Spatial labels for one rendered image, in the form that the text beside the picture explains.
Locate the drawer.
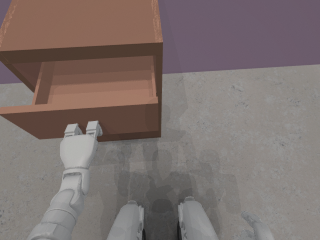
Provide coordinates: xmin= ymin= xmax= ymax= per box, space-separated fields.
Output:
xmin=0 ymin=55 xmax=159 ymax=140

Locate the robot right thigh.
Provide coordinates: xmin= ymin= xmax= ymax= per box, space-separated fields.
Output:
xmin=178 ymin=200 xmax=219 ymax=240

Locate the cabinet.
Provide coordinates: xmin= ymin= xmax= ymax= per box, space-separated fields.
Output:
xmin=0 ymin=0 xmax=163 ymax=142

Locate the robot left thigh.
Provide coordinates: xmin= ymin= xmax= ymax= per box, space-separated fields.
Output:
xmin=106 ymin=204 xmax=144 ymax=240

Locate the robot left forearm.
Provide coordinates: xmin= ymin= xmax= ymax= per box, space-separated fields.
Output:
xmin=27 ymin=167 xmax=91 ymax=240

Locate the robot right hand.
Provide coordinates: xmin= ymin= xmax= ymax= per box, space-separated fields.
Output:
xmin=238 ymin=211 xmax=275 ymax=240

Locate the robot thigh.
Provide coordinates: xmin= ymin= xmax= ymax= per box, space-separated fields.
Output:
xmin=106 ymin=204 xmax=144 ymax=240
xmin=178 ymin=200 xmax=219 ymax=240

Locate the robot left hand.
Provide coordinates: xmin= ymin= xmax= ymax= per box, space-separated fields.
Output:
xmin=60 ymin=120 xmax=103 ymax=170

